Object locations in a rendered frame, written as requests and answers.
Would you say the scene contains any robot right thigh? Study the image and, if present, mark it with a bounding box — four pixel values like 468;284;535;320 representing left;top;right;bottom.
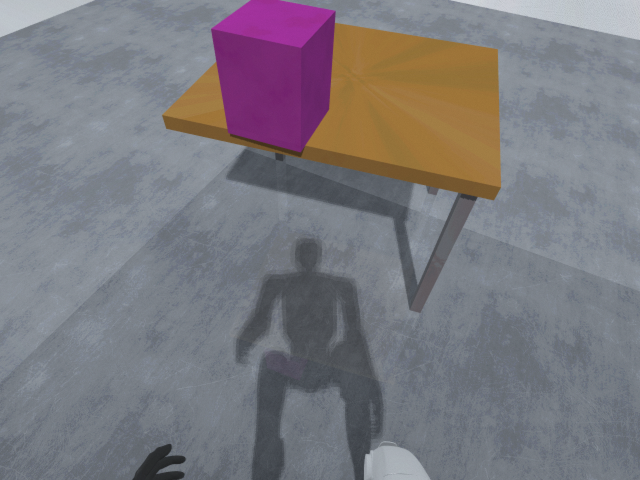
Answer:
364;446;430;480

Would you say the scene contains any robot left hand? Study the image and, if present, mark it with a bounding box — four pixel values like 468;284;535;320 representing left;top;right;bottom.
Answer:
132;444;186;480

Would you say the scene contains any carton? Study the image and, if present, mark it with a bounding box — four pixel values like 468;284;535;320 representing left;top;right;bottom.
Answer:
211;0;336;152

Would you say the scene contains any table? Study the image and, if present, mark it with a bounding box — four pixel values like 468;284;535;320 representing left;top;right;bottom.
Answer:
162;23;501;313

